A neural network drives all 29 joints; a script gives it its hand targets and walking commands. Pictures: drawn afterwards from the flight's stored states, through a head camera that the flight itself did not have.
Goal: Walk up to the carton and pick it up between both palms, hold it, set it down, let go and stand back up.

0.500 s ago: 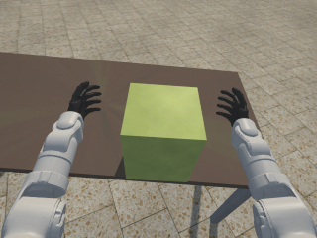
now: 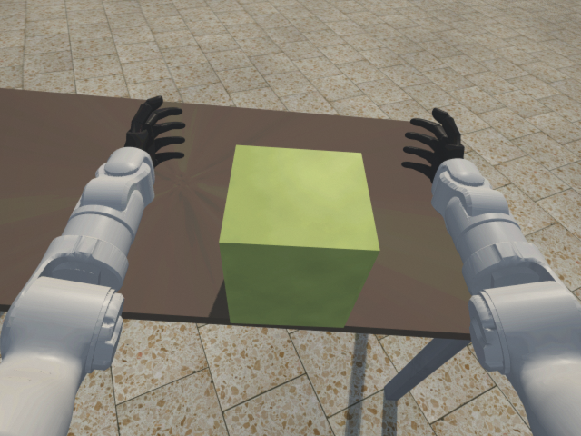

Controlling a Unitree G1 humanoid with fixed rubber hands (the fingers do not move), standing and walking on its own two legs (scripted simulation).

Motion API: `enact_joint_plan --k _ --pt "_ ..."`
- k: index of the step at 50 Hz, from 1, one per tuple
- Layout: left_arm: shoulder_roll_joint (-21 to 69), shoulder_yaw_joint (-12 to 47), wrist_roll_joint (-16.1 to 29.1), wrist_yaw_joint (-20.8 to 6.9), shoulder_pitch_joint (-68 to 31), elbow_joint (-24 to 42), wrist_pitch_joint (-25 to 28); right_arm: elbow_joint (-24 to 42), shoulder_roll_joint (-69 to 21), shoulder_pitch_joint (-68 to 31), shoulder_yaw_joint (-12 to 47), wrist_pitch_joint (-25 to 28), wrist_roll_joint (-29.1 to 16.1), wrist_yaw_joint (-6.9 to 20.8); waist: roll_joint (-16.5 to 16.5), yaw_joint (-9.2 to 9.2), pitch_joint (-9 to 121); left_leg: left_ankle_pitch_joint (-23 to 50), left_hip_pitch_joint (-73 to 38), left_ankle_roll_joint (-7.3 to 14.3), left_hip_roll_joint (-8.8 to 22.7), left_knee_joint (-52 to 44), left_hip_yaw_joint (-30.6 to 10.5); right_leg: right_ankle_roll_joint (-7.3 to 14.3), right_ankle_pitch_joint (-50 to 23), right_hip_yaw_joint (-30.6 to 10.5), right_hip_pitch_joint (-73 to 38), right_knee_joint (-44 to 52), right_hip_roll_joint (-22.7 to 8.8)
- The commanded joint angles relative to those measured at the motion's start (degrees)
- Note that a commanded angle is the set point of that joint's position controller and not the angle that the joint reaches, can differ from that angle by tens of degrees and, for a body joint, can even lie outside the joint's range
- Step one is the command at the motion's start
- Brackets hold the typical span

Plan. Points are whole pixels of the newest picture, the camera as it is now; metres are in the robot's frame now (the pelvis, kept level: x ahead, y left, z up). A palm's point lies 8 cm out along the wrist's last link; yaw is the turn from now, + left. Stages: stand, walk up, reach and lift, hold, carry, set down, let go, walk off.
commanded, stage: reach and lift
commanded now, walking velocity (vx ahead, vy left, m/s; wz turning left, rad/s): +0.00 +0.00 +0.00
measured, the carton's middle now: (293, 241) +0.44 -0.02 -0.02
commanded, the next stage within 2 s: none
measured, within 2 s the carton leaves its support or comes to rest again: neither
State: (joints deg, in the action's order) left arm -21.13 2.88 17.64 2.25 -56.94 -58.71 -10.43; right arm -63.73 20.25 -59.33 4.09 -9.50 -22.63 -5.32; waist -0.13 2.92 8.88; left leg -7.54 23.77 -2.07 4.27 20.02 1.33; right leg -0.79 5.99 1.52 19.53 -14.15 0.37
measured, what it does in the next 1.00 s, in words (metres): stands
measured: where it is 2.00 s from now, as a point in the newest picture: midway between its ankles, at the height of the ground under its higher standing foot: outside the picture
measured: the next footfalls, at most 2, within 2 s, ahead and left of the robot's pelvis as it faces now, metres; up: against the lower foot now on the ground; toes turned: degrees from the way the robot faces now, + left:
none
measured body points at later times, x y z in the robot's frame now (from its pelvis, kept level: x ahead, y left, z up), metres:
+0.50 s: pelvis -0.01 +0.01 -0.02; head +0.08 +0.01 +0.42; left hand +0.46 +0.18 +0.04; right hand +0.44 -0.22 +0.05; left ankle +0.01 +0.14 -0.75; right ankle +0.00 -0.13 -0.75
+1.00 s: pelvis +0.00 +0.01 -0.01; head +0.12 +0.01 +0.42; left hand +0.47 +0.16 +0.02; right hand +0.45 -0.18 +0.03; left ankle +0.01 +0.14 -0.75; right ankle +0.00 -0.13 -0.75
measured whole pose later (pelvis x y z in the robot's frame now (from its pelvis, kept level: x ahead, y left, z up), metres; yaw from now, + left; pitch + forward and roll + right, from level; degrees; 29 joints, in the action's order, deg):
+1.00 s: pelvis +0.00 +0.01 -0.01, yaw -2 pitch +29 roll -1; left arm -9.9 -8.8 4.7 1.9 -52.8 -72.9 20.7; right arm -65.7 8.3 -50.2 -7.8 16.7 -5.9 -5.8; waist 1.1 1.1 16.0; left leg -3.6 43.4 -1.2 3.3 17.7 3.5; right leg -1.6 2.5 -0.7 41.0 -14.2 -0.6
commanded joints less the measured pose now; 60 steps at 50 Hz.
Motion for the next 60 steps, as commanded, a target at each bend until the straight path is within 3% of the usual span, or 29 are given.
enact_joint_plan --k 1,6,12,21,26,29,35,41,46,49,53,56,58,60 --pt "-5.5 -1.3 -1.2 -0.7 -21.9 0.8 7.4 4.1 7.0 -18.5 -1.0 5.4 0.4 0.5 2.0 0.48 25.9 19.6 -21.7 -1.0 -4.3 3.9 -0.1 -1.7 -17.5 1.1 -3.6 0.0 1.9" --pt "-3.6 -1.6 -2.1 -1.0 -19.9 -3.4 17.2 3.6 6.0 -14.9 -1.2 13.1 1.3 1.7 3.2 -0.04 27.1 20.3 -20.8 -2.2 -4.2 4.0 0.2 -1.4 -16.6 0.8 -0.3 -0.2 2.1" --pt "-3.6 0.9 2.4 1.0 -26.9 -1.6 25.6 7.0 7.5 -20.7 -3.0 19.6 3.5 3.2 5.5 -0.94 39.6 21.0 -23.3 -4.4 -3.6 6.5 0.3 -1.5 -15.7 2.0 9.6 -2.1 3.1" --pt "-2.2 1.4 3.4 0.7 -23.5 -15.8 32.2 -3.9 5.9 -19.2 0.2 25.1 1.5 3.5 0.0 -0.25 42.9 22.7 -13.3 -2.7 -3.7 9.8 1.5 -2.9 -17.0 0.3 12.4 -5.6 2.3" --pt "-2.0 0.3 2.3 -0.2 -21.9 -20.6 35.3 -5.6 4.7 -17.5 0.9 27.7 0.8 3.5 -1.2 -0.17 41.4 21.1 -8.1 -1.7 -4.3 8.7 1.9 -3.1 -15.5 -0.4 12.7 -5.9 1.9" --pt "-2.1 -0.4 1.4 -0.8 -22.3 -18.9 37.1 -2.3 3.3 -16.6 0.1 29.1 1.4 3.1 -0.6 -0.26 44.6 22.6 -7.6 -1.5 -5.0 8.2 2.3 -3.2 -17.1 -0.3 12.2 -6.0 1.9" --pt "-0.2 -4.9 -3.1 -0.8 -23.2 -7.1 37.1 6.5 0.7 -14.5 -3.4 29.9 5.0 2.5 4.4 -2.35 55.2 29.8 -15.2 -3.2 -5.7 7.6 3.0 -2.3 -22.5 1.0 12.7 -4.8 3.3" --pt "1.5 -8.3 -7.7 -0.1 -21.0 -5.8 34.7 7.6 -0.1 -13.4 -8.9 29.4 11.1 1.1 3.2 -1.68 51.6 26.2 -16.8 -3.5 -5.5 6.3 2.6 -1.4 -18.7 1.7 14.1 -2.7 3.7" --pt "6.1 -10.7 -11.9 -0.2 -19.0 -6.4 33.6 7.1 -4.6 -11.5 -11.8 28.7 15.9 -0.6 1.3 -0.32 46.4 26.4 -16.6 -3.0 -5.6 5.3 2.3 -1.3 -20.1 1.8 11.1 -1.8 3.6" --pt "9.5 -14.3 -16.6 -0.9 -17.5 -5.7 33.3 7.3 -9.2 -9.7 -14.7 28.5 20.3 -1.0 0.6 -0.01 42.2 26.3 -16.0 -2.4 -6.0 3.6 2.2 -1.4 -21.3 2.0 8.0 -0.9 3.4" --pt "14.4 -22.0 -27.1 -1.8 -15.5 -1.7 31.9 9.6 -17.5 -7.1 -22.7 28.9 31.4 -0.8 1.1 -0.23 37.4 24.7 -14.9 -1.5 -7.0 -0.3 2.1 -1.6 -22.6 2.9 3.0 0.6 3.1" --pt "23.8 -26.8 -37.1 -2.8 -13.8 0.2 31.1 12.5 -31.0 -5.3 -29.0 28.5 44.5 1.3 2.3 -0.79 34.1 23.2 -15.3 -0.9 -7.6 -3.6 1.3 -1.2 -22.1 4.1 -0.6 2.8 3.0" --pt "38.6 -24.7 -42.4 -5.4 -13.6 -1.3 30.7 13.3 -46.8 -4.8 -29.1 27.1 52.8 5.1 3.7 0.61 32.8 23.5 -15.6 -1.1 -7.4 -4.9 -0.1 -0.4 -23.6 5.0 -4.9 4.6 2.2" --pt "42.1 -22.3 -43.5 -6.5 -11.5 -1.0 29.4 14.2 -49.4 -2.0 -27.3 26.3 54.6 7.4 3.8 1.53 33.2 23.9 -16.7 -1.1 -6.8 -5.9 -0.8 0.0 -26.7 4.6 -10.3 4.6 1.5"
